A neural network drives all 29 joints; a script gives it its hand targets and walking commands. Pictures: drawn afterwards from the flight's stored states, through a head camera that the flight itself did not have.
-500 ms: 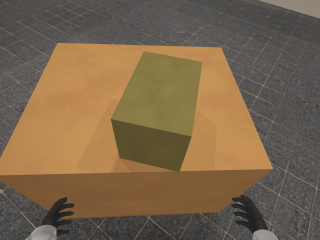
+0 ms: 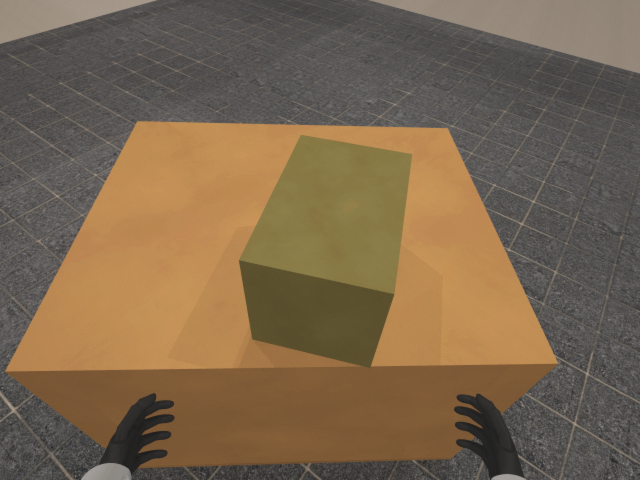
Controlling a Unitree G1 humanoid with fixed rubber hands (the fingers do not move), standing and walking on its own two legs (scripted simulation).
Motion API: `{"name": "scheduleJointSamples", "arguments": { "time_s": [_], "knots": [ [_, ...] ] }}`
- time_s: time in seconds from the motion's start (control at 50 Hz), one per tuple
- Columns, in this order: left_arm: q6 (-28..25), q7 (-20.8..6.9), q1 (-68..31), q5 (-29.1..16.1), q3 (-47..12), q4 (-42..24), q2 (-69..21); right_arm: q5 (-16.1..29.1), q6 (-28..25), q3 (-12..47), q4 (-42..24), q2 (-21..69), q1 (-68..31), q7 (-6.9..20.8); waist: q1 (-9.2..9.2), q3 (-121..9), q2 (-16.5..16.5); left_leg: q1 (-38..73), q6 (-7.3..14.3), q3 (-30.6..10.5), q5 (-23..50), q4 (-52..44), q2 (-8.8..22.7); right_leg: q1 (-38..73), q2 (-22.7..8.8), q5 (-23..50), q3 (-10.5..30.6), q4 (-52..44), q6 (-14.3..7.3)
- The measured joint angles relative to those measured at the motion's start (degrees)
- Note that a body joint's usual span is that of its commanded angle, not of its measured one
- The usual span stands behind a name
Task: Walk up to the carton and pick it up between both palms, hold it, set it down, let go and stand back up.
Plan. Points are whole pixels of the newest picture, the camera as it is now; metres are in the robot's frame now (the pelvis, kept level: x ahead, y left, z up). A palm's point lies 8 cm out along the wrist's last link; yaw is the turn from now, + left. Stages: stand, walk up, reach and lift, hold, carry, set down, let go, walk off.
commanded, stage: reach and lift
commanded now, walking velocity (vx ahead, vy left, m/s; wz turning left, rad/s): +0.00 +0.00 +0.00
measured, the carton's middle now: (333, 245) +0.49 -0.01 -0.04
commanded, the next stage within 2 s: none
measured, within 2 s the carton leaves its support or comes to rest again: neither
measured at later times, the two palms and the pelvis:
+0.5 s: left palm (126, 432) +0.18 +0.24 -0.04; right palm (468, 436) +0.19 -0.17 -0.04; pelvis +0.01 +0.00 +0.00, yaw +1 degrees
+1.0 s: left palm (141, 388) +0.23 +0.24 -0.03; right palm (449, 394) +0.23 -0.15 -0.02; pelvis +0.01 +0.01 -0.01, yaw +2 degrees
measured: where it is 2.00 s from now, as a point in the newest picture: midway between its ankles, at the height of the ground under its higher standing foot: outside the picture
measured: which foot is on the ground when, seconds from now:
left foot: down 0.00-1.00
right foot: down 0.00-1.00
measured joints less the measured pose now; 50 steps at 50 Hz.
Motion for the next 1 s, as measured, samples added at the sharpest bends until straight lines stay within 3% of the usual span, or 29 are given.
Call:
{"name": "scheduleJointSamples", "arguments": {
  "time_s": [0.2, 0.62, 0.8, 1.0],
  "knots": [
    [-7.02, -2.89, 1.41, -3.39, -1.51, -1.06, 1.35, 0.98, -3.99, 1.11, -1.61, 2.79, 0.64, -3.29, 0.42, -0.34, 0.40, -0.85, -0.15, -0.58, -0.84, 1.15, 0.36, -0.11, 0.35, -0.37, -0.51, 0.01, -0.15],
    [-15.53, -6.72, -1.10, -6.42, -3.77, -3.85, 3.08, 4.84, -11.28, 4.36, -2.44, 6.75, -0.26, -8.58, 0.69, 0.56, 0.79, -2.24, 0.22, -1.66, -4.18, 6.32, 0.84, 0.58, 0.88, -1.90, -1.05, 1.36, 0.15],
    [-16.73, -6.36, -4.48, -7.70, -5.19, -3.63, 3.24, 4.55, -12.74, 3.52, -1.95, 8.11, -5.05, -9.92, 0.12, 1.69, 1.38, -3.42, 0.58, -1.99, -4.53, 7.66, 0.70, -0.12, 0.88, -1.96, -1.08, 1.92, 0.03],
    [-14.92, -4.90, -9.57, -8.41, -6.30, -1.09, 3.02, 4.60, -9.96, 1.23, -0.21, 8.18, -9.47, -10.76, -0.09, 0.67, 0.63, -6.08, 0.36, -2.95, -4.36, 8.32, 0.79, -2.25, 1.19, -1.97, -1.65, 2.29, -0.19]
  ]
}}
